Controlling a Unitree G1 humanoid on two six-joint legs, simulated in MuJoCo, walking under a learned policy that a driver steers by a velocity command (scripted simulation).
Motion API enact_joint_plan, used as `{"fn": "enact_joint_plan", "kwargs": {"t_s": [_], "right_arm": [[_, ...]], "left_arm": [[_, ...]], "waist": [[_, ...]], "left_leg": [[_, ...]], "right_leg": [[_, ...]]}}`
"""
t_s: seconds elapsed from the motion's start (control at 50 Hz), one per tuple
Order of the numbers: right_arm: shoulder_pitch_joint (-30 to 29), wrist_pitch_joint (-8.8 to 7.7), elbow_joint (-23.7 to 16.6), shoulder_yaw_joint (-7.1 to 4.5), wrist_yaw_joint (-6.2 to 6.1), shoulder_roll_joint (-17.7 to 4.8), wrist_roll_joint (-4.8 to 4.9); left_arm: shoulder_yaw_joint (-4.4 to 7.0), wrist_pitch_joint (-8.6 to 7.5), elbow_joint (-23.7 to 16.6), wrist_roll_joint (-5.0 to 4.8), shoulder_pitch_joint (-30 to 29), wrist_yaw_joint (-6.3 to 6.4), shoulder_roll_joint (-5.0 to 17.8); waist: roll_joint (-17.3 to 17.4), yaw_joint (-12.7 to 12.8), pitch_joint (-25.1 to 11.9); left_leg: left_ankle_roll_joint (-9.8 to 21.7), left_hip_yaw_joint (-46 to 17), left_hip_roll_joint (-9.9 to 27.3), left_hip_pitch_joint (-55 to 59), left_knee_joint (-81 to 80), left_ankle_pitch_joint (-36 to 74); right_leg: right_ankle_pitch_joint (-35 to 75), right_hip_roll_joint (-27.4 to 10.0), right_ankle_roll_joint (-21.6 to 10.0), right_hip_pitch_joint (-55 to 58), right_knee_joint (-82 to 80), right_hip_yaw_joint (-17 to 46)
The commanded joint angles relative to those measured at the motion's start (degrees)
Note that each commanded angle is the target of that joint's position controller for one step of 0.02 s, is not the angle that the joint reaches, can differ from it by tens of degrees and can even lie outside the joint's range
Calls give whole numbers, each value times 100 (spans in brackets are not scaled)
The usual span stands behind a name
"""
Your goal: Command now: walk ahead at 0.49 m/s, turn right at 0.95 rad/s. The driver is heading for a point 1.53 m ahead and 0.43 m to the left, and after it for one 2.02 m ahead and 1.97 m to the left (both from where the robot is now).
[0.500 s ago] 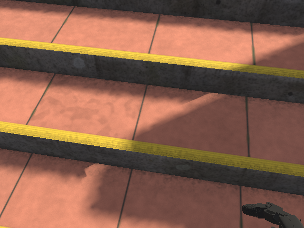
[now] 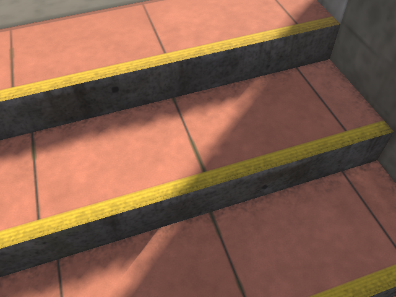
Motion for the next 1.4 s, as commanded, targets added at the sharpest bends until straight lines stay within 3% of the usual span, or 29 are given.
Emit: {"fn": "enact_joint_plan", "kwargs": {"t_s": [0.02,0.08,0.14,0.16,0.18,0.2,0.22,0.26,0.28,0.3,0.32,0.34,0.36,0.38,0.42,0.5,0.62,0.74,0.78,0.82,0.84,0.88,0.92,0.98,1.04,1.18,1.2,1.28,1.4], "right_arm": [[248,77,-1279,134,2,-469,-127],[-636,138,-1700,483,-170,188,160],[-1676,178,-2274,572,39,86,246],[-1991,256,-2443,580,93,57,239],[-1000,517,-1511,607,-459,968,-166],[-677,664,-1341,599,-647,807,-148],[-1452,612,-2199,389,-7,-105,287],[767,828,-871,170,215,-672,8],[2531,822,-68,-26,64,-933,-77],[4117,655,1018,-7,-150,-449,-244],[3114,416,437,-106,-136,-844,-561],[1421,319,-27,-261,-54,-1268,-541],[187,221,-68,-140,37,-720,-392],[-422,99,146,67,98,-135,-23],[-513,-18,417,249,4,421,52],[736,-134,476,45,-247,-293,-205],[533,-240,-339,-40,-191,-671,128],[845,-145,-347,-277,-127,-722,131],[484,-42,-358,-199,-68,-516,145],[1005,7,-672,78,-23,275,-120],[882,36,-466,-207,-29,-789,-173],[1034,135,-238,-358,-172,-1001,5],[561,103,-369,-230,-154,-728,-90],[-20,82,-353,-5,150,-358,6],[-692,56,-457,-33,252,-303,71],[-963,96,-104,92,124,-67,-18],[-1066,305,-362,-137,116,-308,-138],[-1821,524,-799,-52,61,111,-142],[-3999,263,-1967,179,-104,418,4]], "left_arm": [[197,-143,882,132,1552,-344,834],[-27,-410,1436,428,1384,-173,266],[44,-546,1275,454,1756,-4,760],[156,-516,954,329,1396,-8,1159],[102,-437,1065,-208,1395,224,345],[42,-411,990,-273,1520,296,338],[205,-768,806,27,1220,-37,1531],[383,-828,103,-3,-110,-229,1869],[436,-725,-159,-113,-770,-186,1846],[285,-548,380,285,492,-384,1095],[116,-484,489,177,2228,-482,255],[290,-398,-115,-223,2364,-275,586],[306,-335,-179,-207,1421,-84,840],[186,-218,-267,142,1203,121,703],[-2,-167,-426,560,745,387,379],[-66,-386,-697,39,-91,364,290],[82,-269,-968,96,-416,457,331],[76,-473,-1306,-197,-810,539,213],[141,-562,-1189,-260,-227,454,246],[414,-626,-1287,-84,-12,379,1021],[511,-642,-1146,201,402,446,979],[300,-689,-1302,46,-495,384,381],[167,-633,-1446,-121,-812,495,73],[175,-475,-1266,103,-162,662,327],[176,-433,-640,195,1088,492,507],[-222,-543,562,564,2011,-56,-139],[97,-756,735,-161,2198,82,212],[66,-915,1346,-73,2560,244,18],[202,-747,1905,138,3523,506,72]], "waist": [[105,-78,-908],[-82,-800,-77],[309,-401,-318],[16,-485,-648],[-309,-197,265],[-213,-197,-108],[-696,-1160,-606],[-818,-1351,-953],[-30,-2051,-980],[1653,-1726,-1816],[836,-536,-2718],[477,-93,-1865],[-522,-7,-1008],[-785,440,-1047],[-280,619,-770],[-78,-31,-722],[551,82,-343],[711,-257,-498],[528,110,-778],[-1721,-227,-1689],[-425,216,-1055],[-602,-252,-544],[-695,-178,-550],[-567,273,-523],[-992,714,232],[-690,491,233],[135,252,503],[-830,167,848],[-658,806,1163]], "left_leg": [[130,-453,-91,-3956,1728,-811],[868,510,126,-3745,467,-1155],[296,971,93,-2806,-985,-455],[187,1475,-31,-1872,-1655,-520],[134,2057,-240,-1788,-1889,-504],[199,2062,-221,-1230,-2071,-445],[119,1688,-342,-69,-3197,66],[-153,1305,-783,1327,-4728,502],[226,1195,-889,2227,-7286,651],[1206,-275,-184,4236,-7581,2945],[2859,-3207,1136,4549,-7453,7092],[3060,-4938,1739,3644,-8773,4711],[2536,-3944,1257,2586,-8884,2331],[2023,-2927,672,1817,-9022,820],[1591,-1907,-181,480,-9192,-330],[1389,-1891,-127,903,-9411,-619],[1222,-2493,-22,836,-9747,-1326],[1553,-3402,407,2821,-8631,1347],[1221,-3398,181,2066,-8383,1193],[-101,-1283,-1343,-937,-6288,-2086],[-446,-940,-983,-1483,-4808,-2730],[-656,-547,-403,-1010,-3436,-1674],[-696,12,-378,-617,-2886,-1181],[-669,466,-120,-846,-3477,-586],[-435,310,282,-2235,-3898,-223],[725,-658,-36,-4184,-2360,1326],[460,-81,25,-3586,-2695,503],[361,728,839,-4199,-2207,127],[623,448,1271,-5877,-1795,-2470]], "right_leg": [[6107,-2198,-792,3462,-3132,3803],[3307,-917,602,1427,-3662,1310],[3241,-910,441,796,-4263,1312],[3832,-828,578,498,-4673,1220],[6936,-1086,532,1011,-5240,882],[8074,-1095,689,1433,-5242,622],[9550,-1549,940,1128,-4327,1078],[11239,-2046,1095,1474,-3859,927],[11201,-1759,1559,1642,-2057,718],[3075,-964,1761,465,2130,692],[971,-42,1707,-410,4032,1916],[1079,344,1634,-1248,4596,2578],[1447,74,1297,-1433,4396,2190],[1804,-547,1056,-1042,3546,1773],[1121,-1006,789,-288,2644,1328],[1245,-1083,1267,-367,1318,1120],[783,-986,1685,924,-389,617],[1039,-836,1359,1198,-3392,924],[2797,-1195,753,2909,-4443,841],[6454,-3720,-1979,5901,-4042,3426],[6168,-3918,-1766,5570,-4211,3343],[5127,-3206,-752,4158,-4355,1770],[4931,-2691,-508,3492,-4495,830],[2969,-2361,-476,3823,-4926,59],[-153,-3072,-289,4585,-5660,773],[912,-3239,-712,4946,-5797,402],[653,-2971,-99,4527,-5697,-41],[627,-3002,-368,4617,-6250,417],[1517,-3287,-362,5883,-6571,823]]}}
Keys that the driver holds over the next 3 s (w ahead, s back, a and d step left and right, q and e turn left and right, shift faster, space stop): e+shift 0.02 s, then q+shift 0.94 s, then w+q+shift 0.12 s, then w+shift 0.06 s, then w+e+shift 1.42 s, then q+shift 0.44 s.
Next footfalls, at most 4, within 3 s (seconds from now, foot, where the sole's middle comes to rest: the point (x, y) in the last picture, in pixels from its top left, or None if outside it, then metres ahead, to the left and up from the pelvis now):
0.30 left None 0.38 0.06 -0.54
0.78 right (263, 276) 0.45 -0.14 -0.54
1.48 left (58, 203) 0.60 0.41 -0.40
2.04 right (51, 58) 1.03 0.49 -0.26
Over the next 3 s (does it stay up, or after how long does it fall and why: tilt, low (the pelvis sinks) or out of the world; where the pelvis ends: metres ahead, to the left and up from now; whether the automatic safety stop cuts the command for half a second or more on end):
stays up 1.59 0.48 0.51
